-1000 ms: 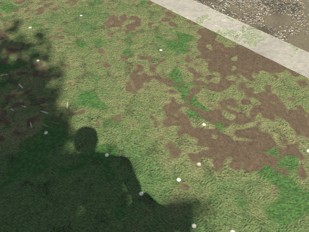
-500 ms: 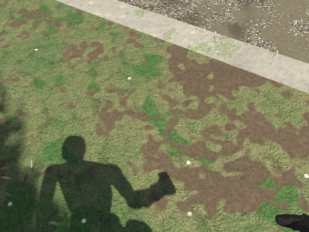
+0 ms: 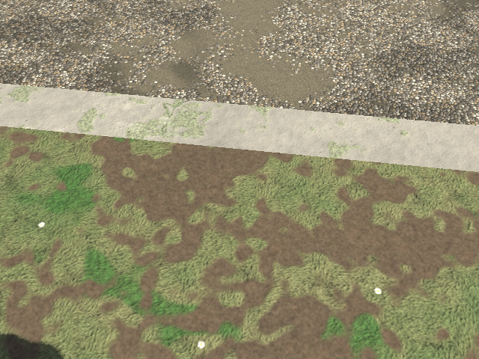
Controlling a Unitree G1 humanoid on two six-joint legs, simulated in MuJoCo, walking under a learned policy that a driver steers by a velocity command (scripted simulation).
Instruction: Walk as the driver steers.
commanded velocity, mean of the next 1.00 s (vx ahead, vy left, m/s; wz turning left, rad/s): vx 0.50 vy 0.00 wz -0.33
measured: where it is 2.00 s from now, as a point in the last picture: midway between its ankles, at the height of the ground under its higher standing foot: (336, 201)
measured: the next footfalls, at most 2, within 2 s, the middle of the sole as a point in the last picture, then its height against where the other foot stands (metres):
right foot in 0.16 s outside the picture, level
left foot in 0.64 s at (204, 332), level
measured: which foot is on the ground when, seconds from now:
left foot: down 0.00-0.16, up 0.18-0.62, down 0.64-1.00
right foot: up 0.00-0.14, down 0.16-0.66, up 0.68-1.00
